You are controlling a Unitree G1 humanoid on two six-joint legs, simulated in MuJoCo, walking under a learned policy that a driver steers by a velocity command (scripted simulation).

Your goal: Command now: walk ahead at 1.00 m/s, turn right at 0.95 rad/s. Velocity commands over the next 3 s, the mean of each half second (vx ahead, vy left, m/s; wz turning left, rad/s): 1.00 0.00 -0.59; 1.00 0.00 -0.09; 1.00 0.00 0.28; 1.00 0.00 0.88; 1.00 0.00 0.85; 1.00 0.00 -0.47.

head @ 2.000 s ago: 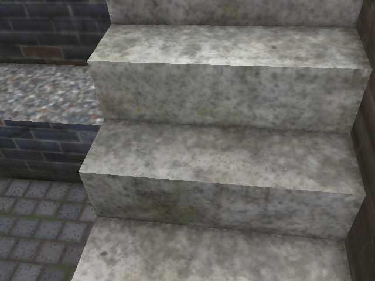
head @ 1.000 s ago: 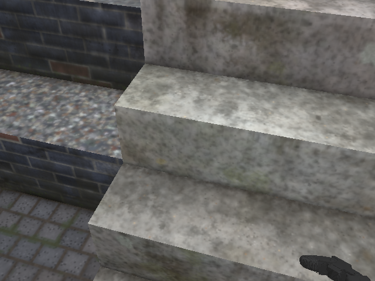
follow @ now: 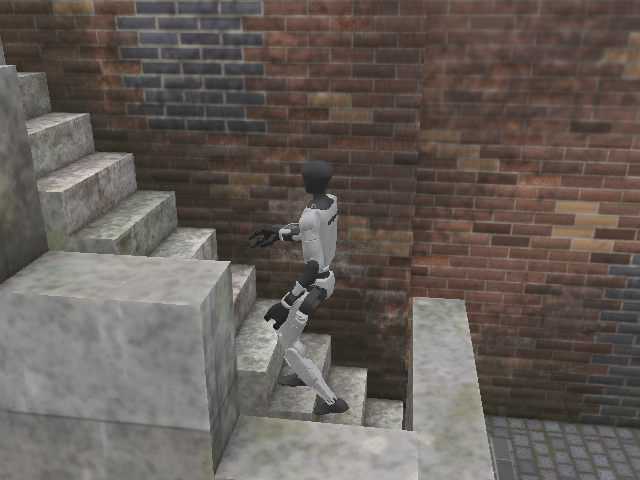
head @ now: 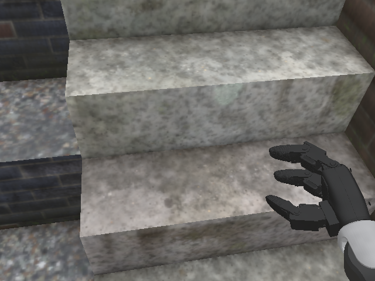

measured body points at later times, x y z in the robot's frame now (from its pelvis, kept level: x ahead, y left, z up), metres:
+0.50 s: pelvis +0.05 +0.02 -0.04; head +0.08 +0.06 +0.40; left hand +0.22 +0.25 -0.14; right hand +0.21 -0.25 -0.11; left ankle -0.12 +0.09 -0.70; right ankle -0.01 -0.04 -0.65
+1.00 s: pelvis +0.08 +0.05 +0.07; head +0.07 +0.07 +0.52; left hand +0.31 +0.22 -0.01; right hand +0.16 -0.23 -0.02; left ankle +0.06 +0.14 -0.65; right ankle +0.12 -0.15 -0.33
